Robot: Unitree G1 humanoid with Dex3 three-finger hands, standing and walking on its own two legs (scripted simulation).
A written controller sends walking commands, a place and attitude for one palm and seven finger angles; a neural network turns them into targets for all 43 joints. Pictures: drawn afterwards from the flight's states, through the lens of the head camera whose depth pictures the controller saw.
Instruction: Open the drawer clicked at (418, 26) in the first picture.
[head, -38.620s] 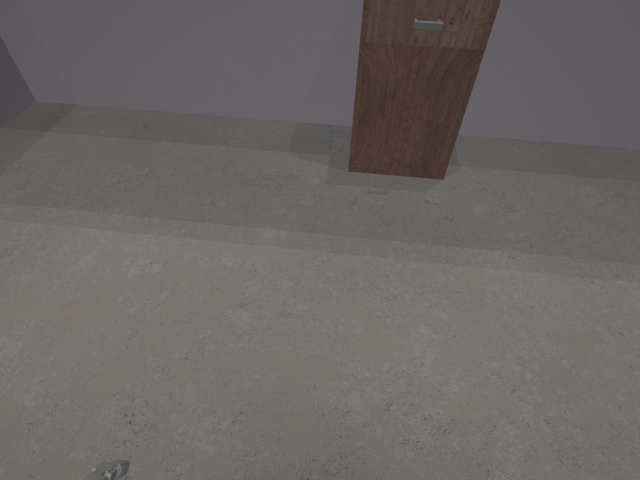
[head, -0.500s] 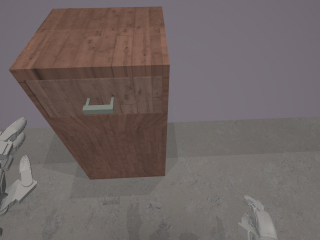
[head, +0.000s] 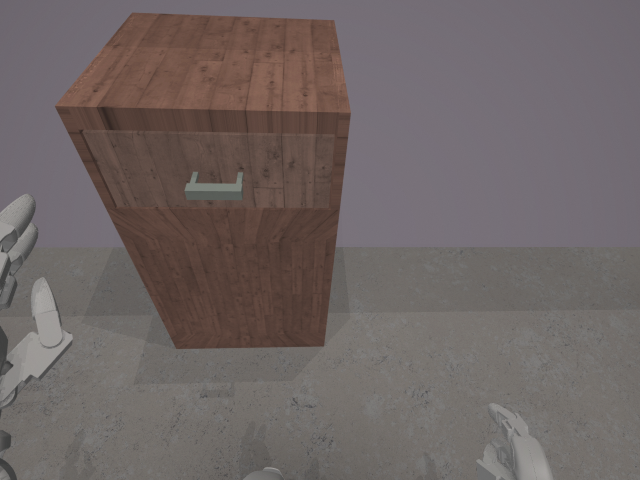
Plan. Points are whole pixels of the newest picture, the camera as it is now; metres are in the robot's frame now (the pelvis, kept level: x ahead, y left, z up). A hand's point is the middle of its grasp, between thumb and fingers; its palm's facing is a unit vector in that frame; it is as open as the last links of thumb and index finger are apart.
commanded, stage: step back with the hand held close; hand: left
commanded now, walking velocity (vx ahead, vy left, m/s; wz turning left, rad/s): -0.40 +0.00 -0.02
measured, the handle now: (216, 184) +0.61 +0.24 -0.01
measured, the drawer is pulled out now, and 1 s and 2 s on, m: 0.00 0.00 0.00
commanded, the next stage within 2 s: stop stepping back and stand still in 0.42 s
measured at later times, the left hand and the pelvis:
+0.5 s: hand (62, 405) +0.14 +0.21 +0.18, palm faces +0.31 -0.84 -0.44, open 7.4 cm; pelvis -0.08 -0.02 +0.02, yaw -2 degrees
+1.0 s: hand out of the picture +0.03 +0.15 +0.17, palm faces +0.40 -0.79 -0.47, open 7.4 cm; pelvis -0.16 -0.09 +0.02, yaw +1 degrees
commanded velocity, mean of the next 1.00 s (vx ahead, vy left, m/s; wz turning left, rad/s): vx -0.10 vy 0.06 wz -0.02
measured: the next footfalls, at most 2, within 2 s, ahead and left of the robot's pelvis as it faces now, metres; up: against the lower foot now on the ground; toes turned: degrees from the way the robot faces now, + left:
right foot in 0.22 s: -0.11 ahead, -0.11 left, +0.00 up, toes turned +2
left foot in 0.42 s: +0.03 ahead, +0.06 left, +0.00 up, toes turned +0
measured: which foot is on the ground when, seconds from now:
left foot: down 0.00-0.24, up 0.26-0.40, down 0.42-0.76, up 0.78-1.00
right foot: down 0.00-0.00, up 0.02-0.20, down 0.22-0.42, up 0.44-0.76, down 0.78-1.00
